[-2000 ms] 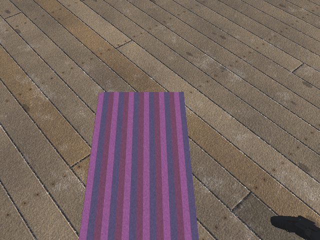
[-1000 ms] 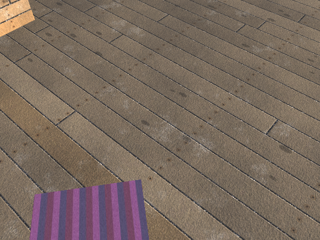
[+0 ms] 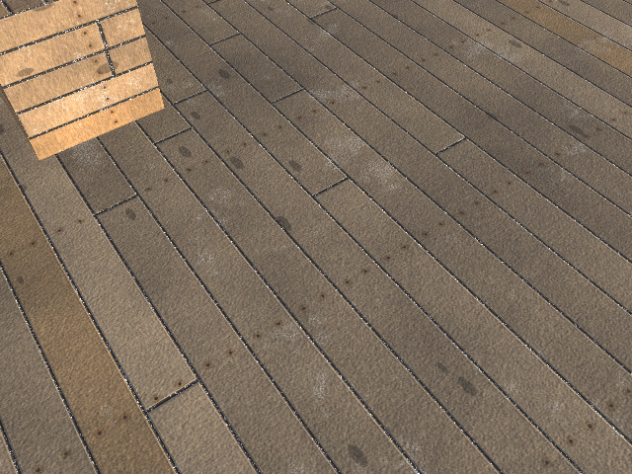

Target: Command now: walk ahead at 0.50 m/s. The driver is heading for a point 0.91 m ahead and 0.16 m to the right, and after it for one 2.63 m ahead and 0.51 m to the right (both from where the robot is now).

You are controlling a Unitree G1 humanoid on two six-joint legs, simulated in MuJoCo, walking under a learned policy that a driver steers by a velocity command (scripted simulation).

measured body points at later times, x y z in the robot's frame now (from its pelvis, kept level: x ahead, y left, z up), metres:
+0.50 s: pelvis +0.28 +0.04 +0.00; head +0.30 +0.03 +0.45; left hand +0.48 +0.26 -0.11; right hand +0.26 -0.25 -0.13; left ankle +0.21 +0.14 -0.74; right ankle +0.42 -0.15 -0.69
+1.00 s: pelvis +0.54 -0.08 +0.00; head +0.56 -0.10 +0.45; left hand +0.71 +0.16 -0.11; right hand +0.62 -0.39 -0.10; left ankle +0.78 +0.02 -0.69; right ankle +0.46 -0.13 -0.74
